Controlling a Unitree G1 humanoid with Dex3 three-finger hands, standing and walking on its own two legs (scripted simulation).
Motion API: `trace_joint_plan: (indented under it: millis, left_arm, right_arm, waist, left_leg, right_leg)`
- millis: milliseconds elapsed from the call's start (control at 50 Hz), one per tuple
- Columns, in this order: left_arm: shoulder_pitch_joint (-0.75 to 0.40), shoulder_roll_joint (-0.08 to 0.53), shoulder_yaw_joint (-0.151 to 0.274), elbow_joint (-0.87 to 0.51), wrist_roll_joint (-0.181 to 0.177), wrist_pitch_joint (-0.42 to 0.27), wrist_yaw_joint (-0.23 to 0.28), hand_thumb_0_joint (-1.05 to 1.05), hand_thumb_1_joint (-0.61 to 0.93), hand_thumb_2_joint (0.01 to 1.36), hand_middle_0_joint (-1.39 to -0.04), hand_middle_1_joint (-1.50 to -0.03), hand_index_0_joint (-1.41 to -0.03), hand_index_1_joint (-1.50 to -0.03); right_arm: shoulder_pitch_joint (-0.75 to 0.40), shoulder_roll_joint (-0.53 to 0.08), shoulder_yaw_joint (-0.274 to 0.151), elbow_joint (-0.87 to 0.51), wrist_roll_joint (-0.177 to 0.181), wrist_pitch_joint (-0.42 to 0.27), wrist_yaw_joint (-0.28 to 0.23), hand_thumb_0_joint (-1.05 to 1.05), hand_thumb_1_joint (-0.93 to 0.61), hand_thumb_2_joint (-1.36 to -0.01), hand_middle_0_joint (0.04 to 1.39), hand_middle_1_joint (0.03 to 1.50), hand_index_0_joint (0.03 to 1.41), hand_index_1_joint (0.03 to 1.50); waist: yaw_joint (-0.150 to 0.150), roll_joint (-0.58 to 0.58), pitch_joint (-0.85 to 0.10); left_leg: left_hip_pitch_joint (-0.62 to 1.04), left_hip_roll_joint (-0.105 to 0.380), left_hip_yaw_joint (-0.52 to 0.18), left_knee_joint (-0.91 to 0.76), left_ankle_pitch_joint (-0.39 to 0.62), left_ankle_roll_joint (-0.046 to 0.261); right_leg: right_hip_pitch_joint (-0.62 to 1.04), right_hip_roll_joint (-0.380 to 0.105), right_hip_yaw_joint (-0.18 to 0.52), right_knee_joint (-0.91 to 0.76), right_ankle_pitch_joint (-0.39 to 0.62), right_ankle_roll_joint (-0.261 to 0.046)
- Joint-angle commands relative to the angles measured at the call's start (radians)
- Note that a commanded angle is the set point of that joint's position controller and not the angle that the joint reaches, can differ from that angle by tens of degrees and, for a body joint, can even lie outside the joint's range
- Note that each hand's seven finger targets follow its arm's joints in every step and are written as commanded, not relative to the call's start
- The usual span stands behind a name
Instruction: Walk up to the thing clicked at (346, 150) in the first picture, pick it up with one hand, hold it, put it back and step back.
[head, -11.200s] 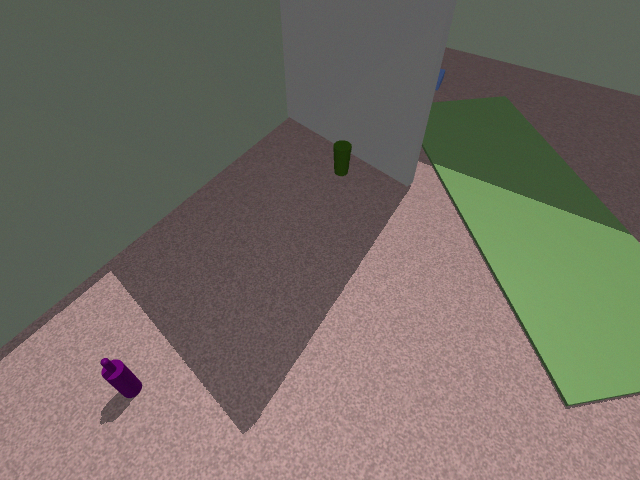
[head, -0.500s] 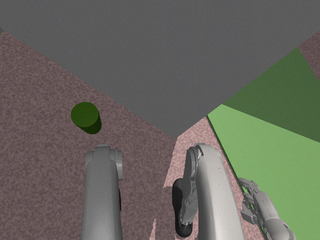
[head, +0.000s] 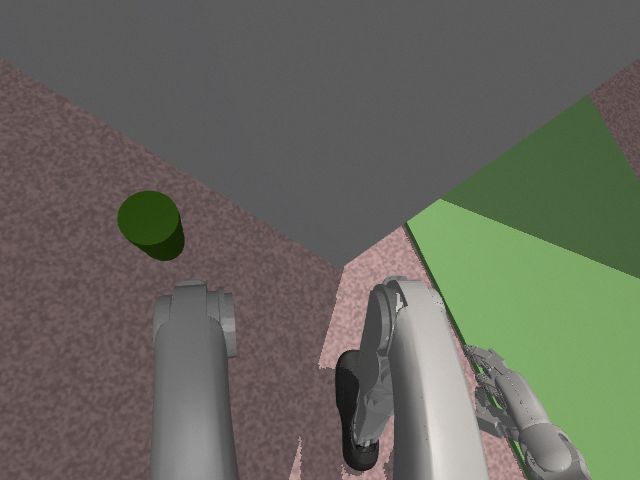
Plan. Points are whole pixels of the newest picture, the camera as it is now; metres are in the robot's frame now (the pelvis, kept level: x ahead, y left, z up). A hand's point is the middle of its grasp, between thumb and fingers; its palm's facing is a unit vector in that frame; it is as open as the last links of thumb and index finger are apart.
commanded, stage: approach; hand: left
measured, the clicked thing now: (158, 231) +0.44 +0.24 -0.28
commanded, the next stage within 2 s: close in in 0.28 s
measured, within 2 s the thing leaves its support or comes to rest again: neither
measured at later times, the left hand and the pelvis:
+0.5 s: hand (93, 247) +0.39 +0.31 -0.22, palm faces +0.10 -0.99 +0.06, open 17.7 cm; pelvis +0.00 +0.01 -0.07, yaw -6 degrees
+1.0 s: hand (139, 245) +0.40 +0.26 -0.24, palm faces +0.17 -0.98 +0.06, open 17.7 cm; pelvis -0.02 +0.02 -0.08, yaw -8 degrees
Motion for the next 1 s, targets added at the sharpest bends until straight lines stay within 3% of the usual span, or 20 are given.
trace_joint_plan:
  millis: [0,60,80,160,220,260,320,340,380,440,480,500,580,660,740,860,980]
  left_arm:
    - [-0.173,0.288,0.009,-0.068,-0.05,-0.143,-0.005,0.0,-0.611,0.039,-0.077,-0.086,-0.058,-0.102]
    - [-0.208,0.316,0.006,-0.052,-0.049,-0.205,0.008,0.0,-0.581,0.049,-0.071,-0.085,-0.053,-0.1]
    - [-0.215,0.356,0.021,-0.06,-0.041,-0.225,0.017,0.0,-0.582,0.056,-0.072,-0.085,-0.051,-0.103]
    - [-0.199,0.391,0.034,-0.034,-0.007,-0.285,0.051,0.0,-0.59,0.06,-0.073,-0.087,-0.049,-0.107]
    - [-0.199,0.327,-0.014,-0.03,0.006,-0.324,0.072,0.0,-0.607,0.071,-0.068,-0.093,-0.045,-0.113]
    - [-0.168,0.333,0.004,-0.037,0.008,-0.351,0.093,0.0,-0.61,0.062,-0.074,-0.099,-0.053,-0.116]
    - [-0.136,0.196,-0.076,0.012,-0.001,-0.382,0.115,0.0,-0.611,0.059,-0.069,-0.106,-0.053,-0.118]
    - [-0.164,0.177,-0.103,-0.008,0.002,-0.399,0.127,0.0,-0.611,0.065,-0.066,-0.107,-0.051,-0.119]
    - [-0.124,0.2,-0.09,0.02,0.009,-0.427,0.161,0.0,-0.611,0.026,-0.064,-0.093,-0.059,-0.096]
    - [-0.139,0.198,-0.096,0.01,0.017,-0.485,0.21,0.0,-0.611,0.016,-0.071,-0.095,-0.068,-0.095]
    - [-0.159,0.161,-0.126,0.014,0.021,-0.515,0.244,0.0,-0.611,0.021,-0.07,-0.094,-0.067,-0.094]
    - [-0.151,0.17,-0.111,0.004,0.021,-0.529,0.265,0.0,-0.611,0.027,-0.067,-0.094,-0.065,-0.093]
    - [-0.162,0.16,-0.112,-0.006,0.044,-0.57,0.345,0.0,-0.611,0.023,-0.069,-0.09,-0.069,-0.087]
    - [-0.143,0.052,-0.206,0.057,0.072,-0.586,0.404,0.0,-0.605,0.023,-0.063,-0.074,-0.064,-0.07]
    - [-0.143,0.0,-0.284,0.076,0.09,-0.598,0.45,0.0,-0.605,0.012,-0.06,-0.064,-0.065,-0.055]
    - [-0.175,0.011,-0.282,0.095,0.085,-0.641,0.519,0.0,-0.595,0.031,-0.054,-0.061,-0.059,-0.053]
    - [-0.195,0.043,-0.287,0.131,0.13,-0.684,0.597,0.0,-0.505,0.1,-0.048,-0.077,-0.051,-0.073]
  right_arm:
    - [0.059,-0.244,-0.057,-0.064,-0.019,-0.035,-0.008,0.0,-0.901,-0.902,0.198,0.3,0.199,0.3]
    - [0.027,-0.263,-0.03,-0.061,-0.04,-0.028,-0.002,0.0,-0.904,-0.903,0.198,0.3,0.199,0.3]
    - [0.02,-0.268,-0.02,-0.062,-0.049,-0.024,0.001,0.0,-0.901,-0.903,0.198,0.3,0.199,0.301]
    - [-0.007,-0.291,0.014,-0.067,-0.089,0.009,0.011,0.0,-0.91,-0.906,0.198,0.3,0.199,0.3]
    - [-0.038,-0.301,0.037,-0.07,-0.114,0.033,0.019,0.0,-0.919,-0.909,0.198,0.3,0.199,0.3]
    - [-0.048,-0.316,0.044,-0.063,-0.13,0.046,0.024,0.0,-0.923,-0.909,0.198,0.3,0.199,0.3]
    - [-0.078,-0.314,0.064,-0.067,-0.148,0.06,0.033,0.0,-0.932,-0.911,0.198,0.3,0.199,0.3]
    - [-0.089,-0.315,0.072,-0.067,-0.152,0.064,0.035,0.0,-0.932,-0.911,0.198,0.3,0.199,0.3]
    - [-0.112,-0.32,0.087,-0.068,-0.162,0.072,0.039,0.0,-0.935,-0.909,0.198,0.3,0.199,0.3]
    - [-0.132,-0.325,0.114,-0.071,-0.186,0.084,0.05,0.0,-0.944,-0.91,0.198,0.3,0.199,0.3]
    - [-0.157,-0.329,0.126,-0.077,-0.192,0.089,0.058,0.0,-0.94,-0.909,0.199,0.3,0.199,0.3]
    - [-0.153,-0.332,0.132,-0.074,-0.199,0.093,0.061,0.0,-0.941,-0.909,0.199,0.3,0.199,0.3]
    - [-0.167,-0.343,0.143,-0.086,-0.22,0.109,0.078,0.0,-0.942,-0.909,0.199,0.3,0.199,0.3]
    - [-0.173,-0.346,0.144,-0.091,-0.244,0.125,0.094,0.0,-0.938,-0.907,0.199,0.3,0.199,0.3]
    - [-0.187,-0.353,0.151,-0.106,-0.247,0.133,0.11,0.0,-0.932,-0.904,0.199,0.3,0.199,0.3]
    - [-0.2,-0.353,0.178,-0.124,-0.26,0.148,0.121,0.0,-0.923,-0.903,0.199,0.3,0.199,0.3]
    - [-0.216,-0.351,0.205,-0.134,-0.284,0.169,0.127,0.0,-0.91,-0.903,0.199,0.3,0.199,0.3]
  waist:
    - [-0.022,0.181,-0.488]
    - [-0.03,0.224,-0.478]
    - [-0.022,0.265,-0.486]
    - [-0.029,0.349,-0.518]
    - [-0.06,0.394,-0.486]
    - [-0.061,0.429,-0.502]
    - [-0.099,0.395,-0.461]
    - [-0.117,0.403,-0.436]
    - [-0.103,0.373,-0.41]
    - [-0.127,0.356,-0.41]
    - [-0.138,0.359,-0.364]
    - [-0.134,0.369,-0.376]
    - [-0.143,0.416,-0.362]
    - [-0.183,0.384,-0.285]
    - [-0.204,0.335,-0.232]
    - [-0.215,0.3,-0.217]
    - [-0.223,0.336,-0.179]
  left_leg:
    - [0.338,-0.005,0.068,-0.226,0.019,0.036]
    - [0.357,0.002,0.054,-0.191,0.035,0.026]
    - [0.378,0.006,0.052,-0.191,0.051,0.021]
    - [0.442,0.017,0.031,-0.154,0.14,0.003]
    - [0.457,0.023,0.012,-0.143,0.141,-0.006]
    - [0.497,0.028,-0.001,-0.126,0.18,-0.015]
    - [0.47,0.029,-0.014,-0.091,0.179,-0.016]
    - [0.459,0.029,-0.023,-0.088,0.169,-0.016]
    - [0.428,0.029,-0.027,-0.068,0.163,-0.013]
    - [0.408,0.03,-0.037,-0.032,0.174,-0.011]
    - [0.398,0.032,-0.046,-0.038,0.134,-0.013]
    - [0.413,0.033,-0.049,-0.032,0.155,-0.016]
    - [0.429,0.034,-0.061,-0.034,0.17,-0.028]
    - [0.376,0.031,-0.07,-0.031,0.123,-0.026]
    - [0.334,0.028,-0.087,-0.036,0.05,-0.02]
    - [0.326,0.029,-0.116,-0.029,0.03,-0.018]
    - [0.327,0.034,-0.128,-0.034,0.024,-0.023]
  right_leg:
    - [0.24,0.048,-0.084,-0.186,0.017,-0.062]
    - [0.204,0.052,-0.1,-0.137,0.035,-0.065]
    - [0.211,0.054,-0.102,-0.12,0.048,-0.068]
    - [0.22,0.057,-0.121,-0.063,0.12,-0.069]
    - [0.194,0.058,-0.144,-0.031,0.125,-0.069]
    - [0.202,0.061,-0.158,-0.01,0.156,-0.067]
    - [0.192,0.065,-0.175,0.001,0.164,-0.064]
    - [0.191,0.064,-0.181,0.008,0.162,-0.063]
    - [0.202,0.069,-0.189,0.015,0.162,-0.06]
    - [0.25,0.076,-0.198,0.02,0.191,-0.054]
    - [0.226,0.077,-0.208,0.022,0.161,-0.054]
    - [0.24,0.079,-0.212,0.028,0.179,-0.052]
    - [0.246,0.082,-0.23,0.044,0.202,-0.053]
    - [0.233,0.084,-0.244,0.032,0.186,-0.05]
    - [0.218,0.087,-0.261,0.023,0.148,-0.045]
    - [0.233,0.094,-0.269,0.027,0.135,-0.039]
    - [0.233,0.099,-0.275,0.036,0.133,-0.04]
